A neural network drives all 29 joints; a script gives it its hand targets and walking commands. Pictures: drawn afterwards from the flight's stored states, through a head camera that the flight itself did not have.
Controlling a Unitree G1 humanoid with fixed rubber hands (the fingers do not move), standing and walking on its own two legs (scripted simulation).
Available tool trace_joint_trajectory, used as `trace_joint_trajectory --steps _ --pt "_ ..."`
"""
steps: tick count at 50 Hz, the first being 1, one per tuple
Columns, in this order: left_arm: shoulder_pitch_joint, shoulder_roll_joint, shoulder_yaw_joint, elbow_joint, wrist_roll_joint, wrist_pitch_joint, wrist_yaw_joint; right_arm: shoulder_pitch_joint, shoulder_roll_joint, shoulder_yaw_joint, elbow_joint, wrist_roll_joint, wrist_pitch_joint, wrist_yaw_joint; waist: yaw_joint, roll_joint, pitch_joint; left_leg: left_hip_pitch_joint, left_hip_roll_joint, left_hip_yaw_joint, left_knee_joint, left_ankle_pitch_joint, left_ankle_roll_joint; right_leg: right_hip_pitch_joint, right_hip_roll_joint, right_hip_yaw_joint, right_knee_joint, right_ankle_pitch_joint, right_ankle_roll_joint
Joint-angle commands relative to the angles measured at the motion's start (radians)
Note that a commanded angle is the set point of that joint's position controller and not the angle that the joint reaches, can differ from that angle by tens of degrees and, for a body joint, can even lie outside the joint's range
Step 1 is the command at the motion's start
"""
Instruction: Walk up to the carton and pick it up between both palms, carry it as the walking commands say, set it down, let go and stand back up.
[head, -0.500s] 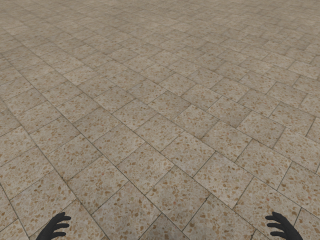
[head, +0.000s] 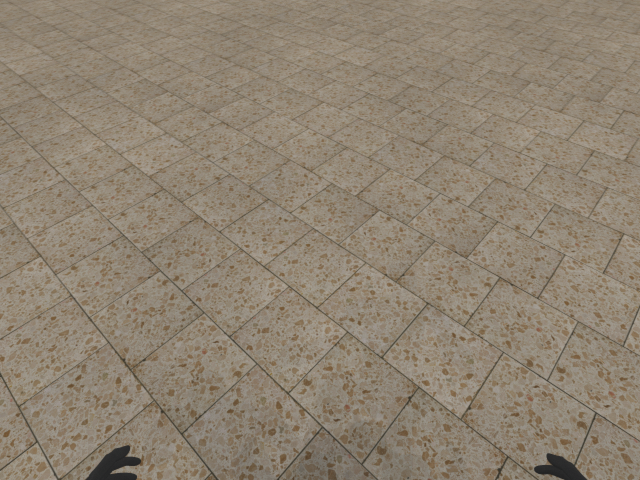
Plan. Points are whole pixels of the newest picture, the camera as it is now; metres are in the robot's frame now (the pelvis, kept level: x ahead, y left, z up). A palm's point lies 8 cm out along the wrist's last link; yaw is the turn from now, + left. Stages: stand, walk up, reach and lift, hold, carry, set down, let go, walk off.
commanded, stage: stand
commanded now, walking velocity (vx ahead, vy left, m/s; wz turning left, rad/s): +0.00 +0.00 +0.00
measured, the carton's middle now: out of the picture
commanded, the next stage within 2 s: walk up in 1.14 s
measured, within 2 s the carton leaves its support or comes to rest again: neither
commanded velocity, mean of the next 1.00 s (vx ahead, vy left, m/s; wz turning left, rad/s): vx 0.00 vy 0.00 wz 0.00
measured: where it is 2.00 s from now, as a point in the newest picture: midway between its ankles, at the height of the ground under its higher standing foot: outside the picture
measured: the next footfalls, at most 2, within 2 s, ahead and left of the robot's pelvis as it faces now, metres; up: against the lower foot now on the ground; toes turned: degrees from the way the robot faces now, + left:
left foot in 1.78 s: -0.01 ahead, +0.14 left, +0.00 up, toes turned +21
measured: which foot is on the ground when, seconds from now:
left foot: down 0.00-1.00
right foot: down 0.00-1.00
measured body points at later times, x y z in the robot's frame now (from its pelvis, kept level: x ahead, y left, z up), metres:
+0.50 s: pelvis +0.00 +0.00 +0.01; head +0.00 +0.00 +0.46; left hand +0.10 +0.32 -0.10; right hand +0.11 -0.31 -0.10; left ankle +0.01 +0.12 -0.73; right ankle +0.01 -0.12 -0.73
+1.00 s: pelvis +0.00 +0.00 +0.01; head +0.00 +0.01 +0.46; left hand +0.10 +0.32 -0.10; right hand +0.11 -0.32 -0.10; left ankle +0.01 +0.12 -0.73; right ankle +0.01 -0.12 -0.73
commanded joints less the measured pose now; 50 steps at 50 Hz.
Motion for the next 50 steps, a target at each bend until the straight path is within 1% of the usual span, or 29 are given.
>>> trace_joint_trajectory --steps 1,12,22,50 --pt "-0.045 0.163 0.031 -0.024 -0.001 -0.012 0.005 -0.05 -0.154 -0.032 -0.029 0.001 -0.012 -0.005 0.002 -0.007 -0.051 0.028 0.096 -0.108 -0.124 0.131 0.05 0.034 -0.089 0.096 -0.122 0.149 -0.049" --pt "-0.058 0.168 0.022 0.052 -0.002 -0.006 0.006 -0.063 -0.159 -0.027 0.043 0.004 -0.007 -0.007 0.003 -0.003 -0.048 0.075 0.106 -0.109 -0.189 0.145 0.039 0.07 -0.096 0.094 -0.185 0.165 -0.039" --pt "-0.058 0.172 0.019 0.091 -0.002 0.0 0.008 -0.069 -0.163 -0.027 0.081 0.005 -0.004 -0.008 0.002 -0.001 -0.036 0.091 0.111 -0.112 -0.217 0.14 0.035 0.076 -0.101 0.091 -0.212 0.164 -0.033" --pt "-0.051 0.177 0.02 0.121 -0.003 0.007 0.011 -0.066 -0.168 -0.031 0.114 0.007 0.004 -0.009 0.001 -0.002 -0.035 0.104 0.116 -0.115 -0.238 0.157 0.032 0.093 -0.111 0.089 -0.238 0.178 -0.028"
